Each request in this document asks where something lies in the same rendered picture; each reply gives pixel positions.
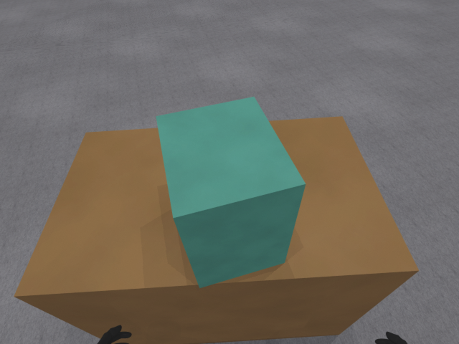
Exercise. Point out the robot left hand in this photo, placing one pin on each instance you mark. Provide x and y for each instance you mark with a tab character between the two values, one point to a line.
113	335

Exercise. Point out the pedestal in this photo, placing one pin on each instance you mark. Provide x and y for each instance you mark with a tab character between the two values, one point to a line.
110	253

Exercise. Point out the carton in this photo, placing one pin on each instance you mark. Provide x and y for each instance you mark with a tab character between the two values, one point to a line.
234	191

